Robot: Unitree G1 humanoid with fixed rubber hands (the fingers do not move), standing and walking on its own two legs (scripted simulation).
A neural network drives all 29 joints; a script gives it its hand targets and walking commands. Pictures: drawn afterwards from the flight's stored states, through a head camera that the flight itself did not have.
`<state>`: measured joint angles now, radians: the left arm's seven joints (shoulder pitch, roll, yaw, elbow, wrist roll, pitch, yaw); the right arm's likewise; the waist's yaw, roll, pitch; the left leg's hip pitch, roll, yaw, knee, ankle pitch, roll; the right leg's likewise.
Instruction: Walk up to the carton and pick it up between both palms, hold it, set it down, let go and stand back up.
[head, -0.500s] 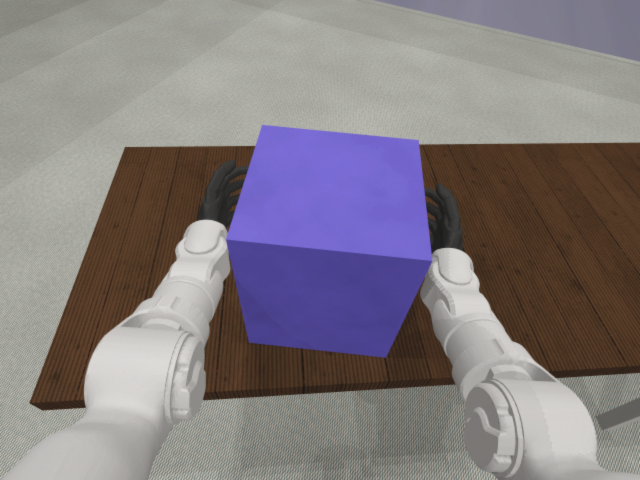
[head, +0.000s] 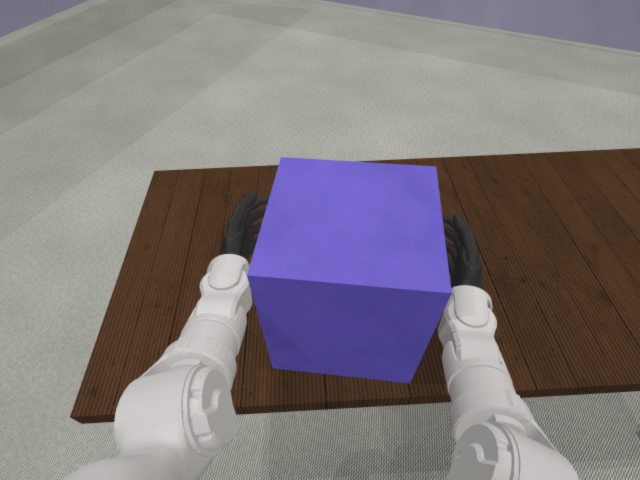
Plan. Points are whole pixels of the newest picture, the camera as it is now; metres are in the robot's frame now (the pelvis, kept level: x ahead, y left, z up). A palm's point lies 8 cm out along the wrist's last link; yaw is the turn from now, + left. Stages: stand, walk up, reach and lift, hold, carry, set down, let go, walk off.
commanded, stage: reach and lift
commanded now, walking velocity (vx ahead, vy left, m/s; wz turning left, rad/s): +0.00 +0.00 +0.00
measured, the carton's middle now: (348, 275) +0.41 -0.03 +0.02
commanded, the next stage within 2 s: none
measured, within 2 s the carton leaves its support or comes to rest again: leaves its support in 1.06 s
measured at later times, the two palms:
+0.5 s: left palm (237, 251) +0.42 +0.12 +0.07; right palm (464, 276) +0.37 -0.18 +0.06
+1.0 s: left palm (235, 252) +0.42 +0.12 +0.07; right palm (463, 276) +0.37 -0.18 +0.06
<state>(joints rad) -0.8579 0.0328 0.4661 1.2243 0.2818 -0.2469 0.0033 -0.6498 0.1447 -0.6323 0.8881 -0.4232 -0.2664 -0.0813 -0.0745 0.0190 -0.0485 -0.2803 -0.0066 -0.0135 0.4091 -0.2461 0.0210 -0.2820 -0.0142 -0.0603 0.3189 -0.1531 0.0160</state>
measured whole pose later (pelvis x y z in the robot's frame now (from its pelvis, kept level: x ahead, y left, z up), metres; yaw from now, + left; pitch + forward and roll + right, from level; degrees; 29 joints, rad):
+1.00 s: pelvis +0.01 -0.01 +0.00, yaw +1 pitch +7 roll -2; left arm -0.77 -0.03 0.42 1.01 0.34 -0.16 -0.01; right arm -0.58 0.13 -0.58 0.91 -0.38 -0.37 -0.12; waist -0.05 -0.03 -0.06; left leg -0.25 0.02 0.00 0.37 -0.23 0.01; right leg -0.23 0.00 -0.09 0.24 -0.13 0.00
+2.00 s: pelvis +0.01 +0.00 +0.00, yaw +2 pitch +4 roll -2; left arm -0.73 0.01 0.20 0.85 0.12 -0.01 0.08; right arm -0.57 -0.03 -0.18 0.85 0.03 -0.25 -0.19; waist -0.07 -0.02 -0.11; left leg -0.21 0.02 -0.01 0.40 -0.26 0.02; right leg -0.15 0.00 -0.09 0.22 -0.13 0.01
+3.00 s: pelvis -0.03 -0.02 +0.00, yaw +3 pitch -8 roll -1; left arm -0.75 -0.02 0.35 0.36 0.30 0.63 -0.01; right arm -0.72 -0.02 -0.13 0.64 0.10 0.25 -0.17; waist -0.12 -0.06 0.03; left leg -0.01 0.01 -0.02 0.36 -0.21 0.00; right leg 0.01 -0.01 -0.09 0.27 -0.13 0.00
